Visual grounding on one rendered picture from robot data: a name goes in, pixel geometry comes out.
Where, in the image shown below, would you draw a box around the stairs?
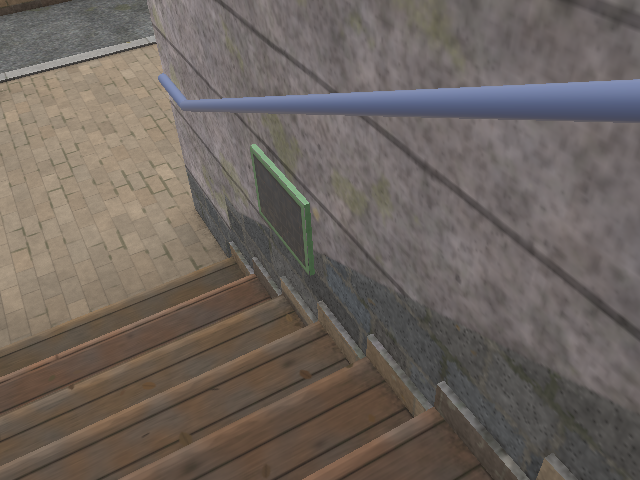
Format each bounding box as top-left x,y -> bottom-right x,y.
0,257 -> 494,480

